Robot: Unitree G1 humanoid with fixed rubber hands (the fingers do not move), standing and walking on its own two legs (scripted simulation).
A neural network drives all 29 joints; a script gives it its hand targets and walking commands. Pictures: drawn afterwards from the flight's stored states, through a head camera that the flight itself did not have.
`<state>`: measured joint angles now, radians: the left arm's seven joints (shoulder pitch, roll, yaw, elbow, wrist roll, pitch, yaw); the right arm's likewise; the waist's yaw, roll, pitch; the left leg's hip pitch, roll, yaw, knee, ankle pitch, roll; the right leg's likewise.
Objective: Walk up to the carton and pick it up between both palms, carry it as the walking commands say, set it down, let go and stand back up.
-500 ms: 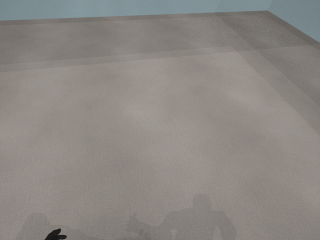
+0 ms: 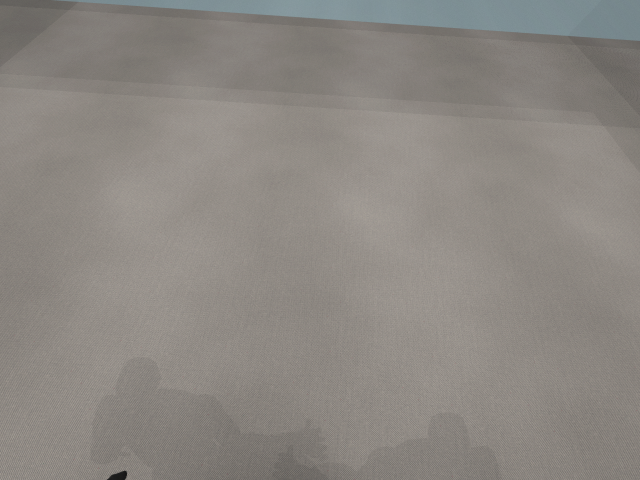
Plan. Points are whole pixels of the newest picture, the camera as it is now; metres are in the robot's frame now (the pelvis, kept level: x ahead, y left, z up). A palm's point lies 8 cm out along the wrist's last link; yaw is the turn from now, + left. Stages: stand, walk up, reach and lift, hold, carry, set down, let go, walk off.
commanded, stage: walk up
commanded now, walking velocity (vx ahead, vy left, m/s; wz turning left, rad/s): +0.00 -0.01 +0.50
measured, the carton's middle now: out of the picture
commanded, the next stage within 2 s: none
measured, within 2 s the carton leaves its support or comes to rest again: neither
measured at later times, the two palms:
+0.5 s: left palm out of the picture +0.00 +0.25 -0.08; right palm out of the picture +0.04 -0.30 -0.12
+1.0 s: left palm out of the picture -0.07 +0.30 -0.12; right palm out of the picture +0.07 -0.22 -0.11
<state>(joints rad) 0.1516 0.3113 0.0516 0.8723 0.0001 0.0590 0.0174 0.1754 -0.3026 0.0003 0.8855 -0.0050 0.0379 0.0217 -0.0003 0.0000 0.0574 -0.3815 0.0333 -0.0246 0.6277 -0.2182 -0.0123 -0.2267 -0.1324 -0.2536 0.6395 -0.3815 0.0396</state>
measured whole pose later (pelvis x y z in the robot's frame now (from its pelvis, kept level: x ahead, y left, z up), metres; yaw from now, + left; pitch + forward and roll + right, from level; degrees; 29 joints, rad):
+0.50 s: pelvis -0.06 -0.05 +0.02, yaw +7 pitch -2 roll +3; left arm 0.15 0.30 0.06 0.86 0.00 0.07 0.01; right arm 0.22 -0.30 0.00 0.89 -0.01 0.05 0.01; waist 0.00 0.00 0.08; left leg -0.49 -0.04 -0.09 0.91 -0.30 -0.01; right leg -0.22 -0.06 -0.18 0.53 -0.30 -0.03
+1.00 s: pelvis -0.10 +0.00 +0.00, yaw +20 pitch -2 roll -3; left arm 0.13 0.27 0.06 0.81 0.00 0.07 0.01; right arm 0.20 -0.29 0.00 0.86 -0.01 0.05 0.01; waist 0.00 0.02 0.07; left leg -0.35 0.06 0.00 0.71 -0.33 -0.01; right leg -0.23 -0.15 -0.39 0.64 -0.33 0.00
